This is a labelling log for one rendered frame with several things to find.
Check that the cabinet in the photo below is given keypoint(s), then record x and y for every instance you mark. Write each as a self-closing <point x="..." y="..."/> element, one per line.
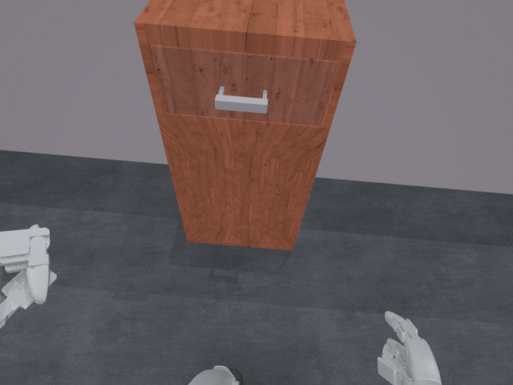
<point x="245" y="182"/>

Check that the robot right hand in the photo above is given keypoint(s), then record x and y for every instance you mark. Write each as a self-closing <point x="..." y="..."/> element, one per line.
<point x="414" y="361"/>

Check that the robot left hand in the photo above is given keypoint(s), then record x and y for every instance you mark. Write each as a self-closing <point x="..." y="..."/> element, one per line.
<point x="25" y="251"/>

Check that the handle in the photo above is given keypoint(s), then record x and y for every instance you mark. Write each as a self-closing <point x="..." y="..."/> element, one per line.
<point x="238" y="103"/>

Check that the drawer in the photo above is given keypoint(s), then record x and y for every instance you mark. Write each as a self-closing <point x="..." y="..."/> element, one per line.
<point x="298" y="89"/>

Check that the robot left shin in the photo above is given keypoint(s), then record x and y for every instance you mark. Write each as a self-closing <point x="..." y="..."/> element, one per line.
<point x="224" y="369"/>

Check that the robot left thigh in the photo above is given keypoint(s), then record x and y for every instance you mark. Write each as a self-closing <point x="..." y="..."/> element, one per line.
<point x="214" y="377"/>

